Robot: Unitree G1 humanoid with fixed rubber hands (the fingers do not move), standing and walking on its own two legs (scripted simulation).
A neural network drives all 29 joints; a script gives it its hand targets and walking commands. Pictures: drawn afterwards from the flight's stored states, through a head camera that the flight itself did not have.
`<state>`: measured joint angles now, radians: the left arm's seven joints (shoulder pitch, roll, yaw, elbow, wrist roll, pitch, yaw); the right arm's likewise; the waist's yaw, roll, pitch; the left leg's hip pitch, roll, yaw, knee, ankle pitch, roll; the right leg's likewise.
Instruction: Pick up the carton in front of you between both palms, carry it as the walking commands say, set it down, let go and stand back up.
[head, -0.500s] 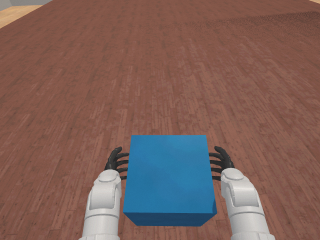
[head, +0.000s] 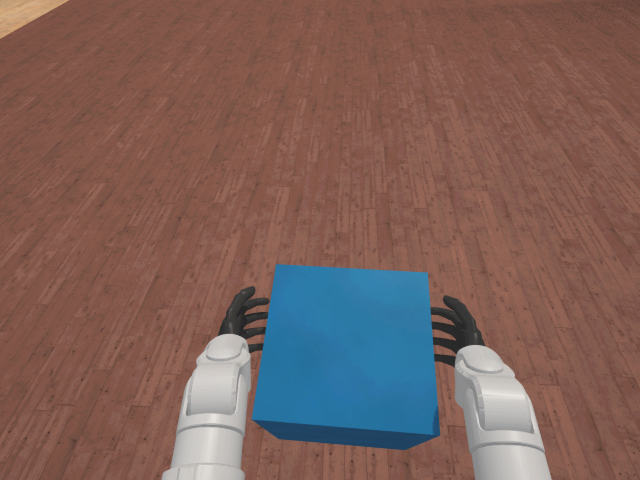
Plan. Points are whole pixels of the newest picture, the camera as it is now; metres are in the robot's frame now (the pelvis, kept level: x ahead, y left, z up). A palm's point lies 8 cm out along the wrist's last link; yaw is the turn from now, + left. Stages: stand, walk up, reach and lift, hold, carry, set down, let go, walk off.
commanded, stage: hold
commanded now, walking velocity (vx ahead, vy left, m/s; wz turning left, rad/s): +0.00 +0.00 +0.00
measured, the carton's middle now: (345, 364) +0.31 -0.02 -0.08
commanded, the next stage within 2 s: set down in 0.62 s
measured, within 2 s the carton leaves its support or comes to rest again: neither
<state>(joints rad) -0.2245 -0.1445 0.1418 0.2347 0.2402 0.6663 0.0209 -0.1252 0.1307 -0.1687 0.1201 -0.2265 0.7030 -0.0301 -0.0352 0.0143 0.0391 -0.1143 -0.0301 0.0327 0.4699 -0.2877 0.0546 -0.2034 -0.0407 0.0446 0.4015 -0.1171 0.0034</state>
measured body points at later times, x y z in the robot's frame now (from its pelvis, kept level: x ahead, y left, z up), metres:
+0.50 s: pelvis +0.00 -0.07 +0.00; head -0.04 -0.10 +0.45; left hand +0.28 +0.12 +0.04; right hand +0.31 -0.18 +0.03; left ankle -0.02 +0.08 -0.74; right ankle +0.06 -0.17 -0.74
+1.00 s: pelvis +0.00 -0.05 -0.01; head +0.02 -0.06 +0.44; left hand +0.33 +0.12 +0.00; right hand +0.36 -0.18 -0.01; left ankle -0.01 +0.08 -0.74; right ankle +0.06 -0.17 -0.74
